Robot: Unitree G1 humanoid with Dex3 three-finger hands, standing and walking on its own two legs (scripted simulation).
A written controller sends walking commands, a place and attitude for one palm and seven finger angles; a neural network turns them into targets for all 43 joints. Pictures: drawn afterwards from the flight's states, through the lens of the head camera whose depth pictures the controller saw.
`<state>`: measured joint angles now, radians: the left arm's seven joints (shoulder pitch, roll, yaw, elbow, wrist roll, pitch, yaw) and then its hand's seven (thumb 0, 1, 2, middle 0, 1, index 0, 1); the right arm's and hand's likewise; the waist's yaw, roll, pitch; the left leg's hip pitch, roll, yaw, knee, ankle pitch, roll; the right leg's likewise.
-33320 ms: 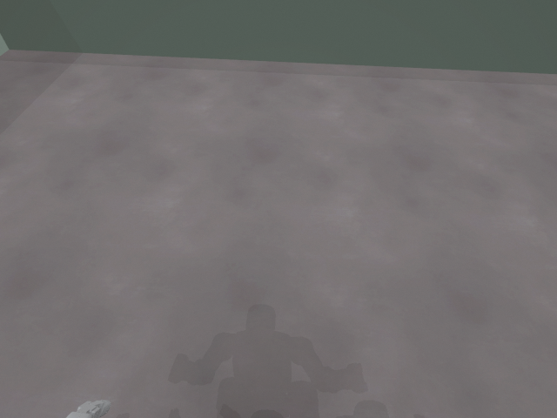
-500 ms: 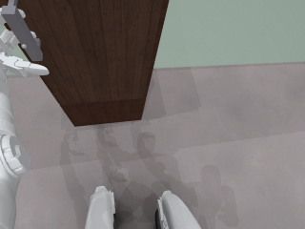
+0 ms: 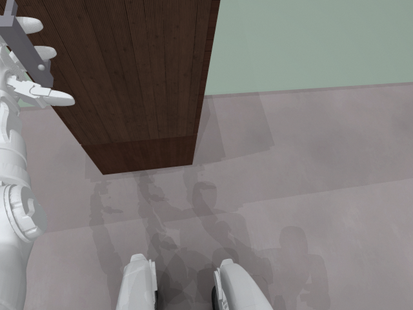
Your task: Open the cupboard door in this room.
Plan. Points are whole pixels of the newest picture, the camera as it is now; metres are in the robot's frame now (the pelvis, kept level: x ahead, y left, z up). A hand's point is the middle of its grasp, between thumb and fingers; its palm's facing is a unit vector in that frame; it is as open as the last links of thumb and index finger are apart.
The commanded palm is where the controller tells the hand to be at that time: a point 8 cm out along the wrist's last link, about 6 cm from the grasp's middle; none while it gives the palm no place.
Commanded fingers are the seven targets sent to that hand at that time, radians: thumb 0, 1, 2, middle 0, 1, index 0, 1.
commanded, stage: slide the fingers in behind the handle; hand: left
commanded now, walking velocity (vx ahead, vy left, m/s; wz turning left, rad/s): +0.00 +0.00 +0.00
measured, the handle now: (29, 47) +0.57 +0.27 +0.09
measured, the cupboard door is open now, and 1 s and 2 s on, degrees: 0 0 51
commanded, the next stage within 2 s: close the thumb around the handle in 0.12 s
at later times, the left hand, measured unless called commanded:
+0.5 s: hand (38, 69) +0.52 +0.25 +0.09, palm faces +0.08 -1.00 +0.00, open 11.8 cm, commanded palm +0.50 +0.28 +0.09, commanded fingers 0.00 0.34 0.66 -0.36 -1.29 -0.36 -1.29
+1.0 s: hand (38, 69) +0.52 +0.24 +0.09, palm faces +0.07 -1.00 +0.01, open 5.9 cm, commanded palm +0.50 +0.28 +0.09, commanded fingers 0.00 0.90 0.90 -0.40 -1.35 -0.40 -1.35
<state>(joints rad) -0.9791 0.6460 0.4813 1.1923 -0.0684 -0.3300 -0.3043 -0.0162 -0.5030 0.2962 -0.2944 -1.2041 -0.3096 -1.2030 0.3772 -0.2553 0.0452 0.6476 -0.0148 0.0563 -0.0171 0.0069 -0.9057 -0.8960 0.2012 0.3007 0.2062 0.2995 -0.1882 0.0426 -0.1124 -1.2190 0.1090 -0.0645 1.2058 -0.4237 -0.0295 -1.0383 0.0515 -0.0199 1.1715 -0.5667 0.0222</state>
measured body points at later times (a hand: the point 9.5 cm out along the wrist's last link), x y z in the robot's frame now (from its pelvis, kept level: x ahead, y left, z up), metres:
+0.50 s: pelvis +0.00 +0.00 +0.00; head +0.14 +0.04 +0.43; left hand +0.51 +0.30 +0.10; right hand +0.01 -0.26 -0.10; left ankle +0.06 +0.14 -0.63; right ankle -0.01 -0.14 -0.63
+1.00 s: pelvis +0.00 +0.01 +0.00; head +0.14 +0.04 +0.43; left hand +0.51 +0.30 +0.10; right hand +0.00 -0.26 -0.10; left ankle +0.06 +0.14 -0.63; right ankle -0.01 -0.14 -0.63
